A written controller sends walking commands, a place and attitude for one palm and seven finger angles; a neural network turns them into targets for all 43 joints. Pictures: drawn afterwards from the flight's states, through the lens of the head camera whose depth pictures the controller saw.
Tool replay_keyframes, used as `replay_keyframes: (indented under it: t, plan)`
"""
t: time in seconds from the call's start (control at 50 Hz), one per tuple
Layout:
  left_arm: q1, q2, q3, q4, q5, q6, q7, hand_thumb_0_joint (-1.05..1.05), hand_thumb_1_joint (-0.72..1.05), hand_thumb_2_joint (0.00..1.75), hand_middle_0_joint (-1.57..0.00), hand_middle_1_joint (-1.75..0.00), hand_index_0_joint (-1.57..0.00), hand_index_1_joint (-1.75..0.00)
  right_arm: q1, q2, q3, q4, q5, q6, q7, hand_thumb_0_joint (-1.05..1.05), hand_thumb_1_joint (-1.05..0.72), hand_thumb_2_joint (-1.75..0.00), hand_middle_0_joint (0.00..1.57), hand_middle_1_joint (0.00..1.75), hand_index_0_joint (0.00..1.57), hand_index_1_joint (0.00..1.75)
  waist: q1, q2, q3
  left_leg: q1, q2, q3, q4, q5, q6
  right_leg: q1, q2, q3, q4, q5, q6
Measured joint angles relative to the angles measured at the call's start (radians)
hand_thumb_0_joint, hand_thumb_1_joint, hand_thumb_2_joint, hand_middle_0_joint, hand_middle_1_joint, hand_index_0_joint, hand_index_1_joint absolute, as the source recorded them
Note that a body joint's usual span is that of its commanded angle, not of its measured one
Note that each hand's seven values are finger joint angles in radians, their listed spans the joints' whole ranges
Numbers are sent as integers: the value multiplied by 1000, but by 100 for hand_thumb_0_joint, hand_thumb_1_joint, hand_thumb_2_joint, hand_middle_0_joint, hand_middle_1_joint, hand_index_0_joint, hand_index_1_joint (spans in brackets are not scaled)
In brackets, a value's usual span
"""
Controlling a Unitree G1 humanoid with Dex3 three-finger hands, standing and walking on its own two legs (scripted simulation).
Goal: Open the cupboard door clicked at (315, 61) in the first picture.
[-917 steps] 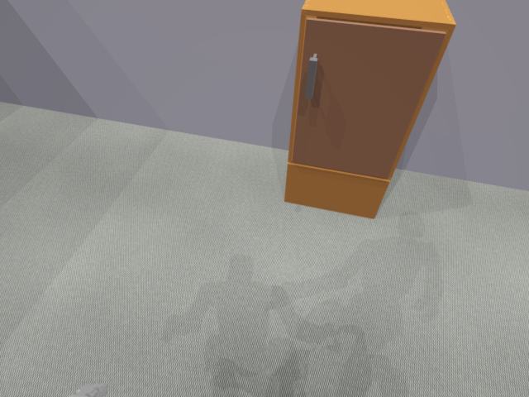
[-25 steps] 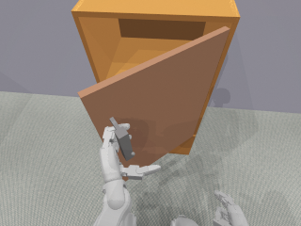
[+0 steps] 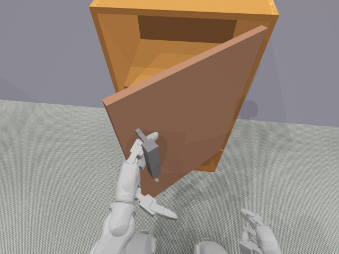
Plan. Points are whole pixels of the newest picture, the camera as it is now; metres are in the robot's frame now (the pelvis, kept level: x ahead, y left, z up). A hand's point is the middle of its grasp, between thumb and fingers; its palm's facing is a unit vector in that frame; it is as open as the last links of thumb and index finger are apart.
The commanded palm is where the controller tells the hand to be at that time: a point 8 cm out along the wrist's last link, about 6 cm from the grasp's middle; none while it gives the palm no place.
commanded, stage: slide the hand sideways off the handle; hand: left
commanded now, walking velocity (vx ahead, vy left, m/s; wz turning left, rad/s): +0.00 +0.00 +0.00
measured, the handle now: (147, 153) +0.34 +0.07 +0.04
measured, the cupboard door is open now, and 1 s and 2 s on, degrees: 42 44 44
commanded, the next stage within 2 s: draw the hand back to the body in 1.06 s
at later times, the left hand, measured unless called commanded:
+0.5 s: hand (147, 196) +0.24 +0.06 +0.04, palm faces -0.16 -0.99 +0.00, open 16.1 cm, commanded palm +0.22 +0.13 +0.04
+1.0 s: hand (114, 213) +0.20 +0.12 +0.04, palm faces -0.05 -1.00 -0.02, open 16.2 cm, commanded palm +0.18 +0.18 +0.04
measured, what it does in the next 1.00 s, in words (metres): stands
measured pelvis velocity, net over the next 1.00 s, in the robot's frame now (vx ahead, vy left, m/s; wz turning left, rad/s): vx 0.01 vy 0.00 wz -0.02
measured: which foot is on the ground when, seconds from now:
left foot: down 0.00-1.00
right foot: down 0.00-1.00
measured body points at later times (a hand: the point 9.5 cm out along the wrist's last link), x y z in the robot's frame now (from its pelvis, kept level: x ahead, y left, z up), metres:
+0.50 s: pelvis +0.00 +0.01 -0.01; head +0.06 +0.01 +0.44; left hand +0.24 +0.12 +0.04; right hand +0.18 -0.20 -0.09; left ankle +0.04 +0.12 -0.65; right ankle +0.01 -0.09 -0.65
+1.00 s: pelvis +0.01 +0.00 -0.02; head +0.07 -0.01 +0.43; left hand +0.20 +0.18 +0.05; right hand +0.19 -0.23 -0.09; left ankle +0.04 +0.12 -0.65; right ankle +0.01 -0.09 -0.65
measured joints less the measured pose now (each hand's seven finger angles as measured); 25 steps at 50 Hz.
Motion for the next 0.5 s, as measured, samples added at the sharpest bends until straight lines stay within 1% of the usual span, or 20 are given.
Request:
replay_keyframes:
  t: [0.04, 0.06, 0.08, 0.1, 0.14, 0.18, 0.22, 0.28, 0.32, 0.36, 0.4, 0.44, 0.5]
  plan:
    - [7, 39, -11, -20, -52, -4, -110, -2, -49, 30, -25, -42, -20, -44, 6, -14, -3, -10, 17, 0, -7, 1, -91, -90, 20, 30, 21, 30, 0, 12, 8, 0, 0, 0, 9, -3, 4, 2, 0, 0, 5, -1, 4]
    - [13, 43, -15, -29, -82, -1, -146, -2, -49, 30, -24, -41, -18, -42, 8, -20, -3, -15, 25, 0, -11, 1, -91, -90, 20, 30, 21, 30, -1, 17, 13, 3, 1, 2, 12, -4, 6, 5, 0, 2, 4, 0, 6]
    - [20, 37, -17, -37, -109, 5, -168, -2, -49, 30, -22, -39, -17, -40, 10, -25, -4, -19, 33, -1, -15, 1, -91, -90, 20, 30, 21, 30, -1, 22, 18, 7, 1, 5, 12, -5, 8, 9, 1, 5, 2, 2, 9]
    - [29, 24, -17, -45, -131, 13, -177, -2, -50, 30, -21, -38, -17, -39, 12, -28, -4, -23, 38, -3, -18, 1, -91, -90, 20, 29, 21, 30, -2, 24, 21, 11, 2, 9, 10, -5, 11, 12, 1, 9, 0, 4, 12]
    - [49, -12, -14, -60, -151, 27, -163, -2, -50, 30, -19, -35, -16, -36, 18, -30, -5, -34, 42, -3, -20, 1, -91, -90, 20, 29, 20, 30, -4, 22, 21, 17, 2, 19, 5, -4, 15, 14, 1, 19, -3, 8, 16]
    - [67, -38, -16, -74, -131, 36, -132, -2, -50, 30, -17, -34, -18, -35, 26, -28, -6, -48, 40, -3, -16, 1, -91, -90, 20, 29, 20, 30, -6, 13, 14, 15, 1, 29, 3, -3, 19, 6, -1, 29, 1, 9, 20]
    - [86, -50, -18, -90, -99, 31, -97, -2, -50, 30, -15, -33, -19, -35, 33, -23, -5, -62, 35, 1, -8, 1, -91, -90, 20, 29, 20, 30, -8, 1, 5, 6, 1, 36, 8, -6, 20, -7, -1, 36, 11, 6, 21]
    - [114, -43, -22, -120, -53, 17, -71, -2, -50, 30, -15, -32, -19, -33, 36, -14, -5, -80, 30, 9, 3, 1, -91, -90, 20, 29, 20, 30, -10, -13, -1, -8, 2, 38, 26, -14, 21, -22, -1, 39, 30, -2, 21]
    - [129, -26, -22, -138, -35, 12, -68, -2, -50, 30, -16, -32, -18, -32, 35, -10, -3, -88, 29, 18, 5, 1, -91, -90, 20, 29, 20, 30, -9, -15, 0, -15, 3, 36, 38, -20, 21, -27, 0, 36, 39, -8, 20]
    - [140, -7, -19, -152, -32, 12, -78, -2, -49, 30, -17, -32, -17, -32, 30, -9, 0, -94, 31, 26, 3, 1, -91, -90, 20, 29, 20, 30, -7, -12, 5, -18, 4, 32, 47, -24, 20, -27, 1, 32, 44, -11, 20]
    - [148, 11, -15, -165, -38, 18, -92, -2, -50, 30, -18, -32, -17, -32, 24, -9, 5, -96, 33, 32, -2, 1, -91, -90, 20, 29, 20, 30, -4, -8, 10, -18, 5, 29, 51, -26, 21, -25, 2, 29, 44, -12, 20]
    - [159, 23, -9, -182, -54, 28, -109, -2, -50, 30, -19, -32, -18, -32, 19, -8, 9, -98, 35, 35, -7, 1, -91, -90, 20, 29, 20, 30, -2, -2, 14, -16, 6, 26, 50, -26, 20, -21, 3, 27, 41, -11, 20]
    - [189, 25, 3, -208, -83, 40, -132, -2, -50, 30, -19, -32, -20, -33, 18, -5, 14, -102, 40, 34, -13, 1, -91, -90, 20, 29, 20, 30, 0, 2, 12, -9, 8, 27, 42, -26, 20, -15, 6, 29, 31, -8, 21]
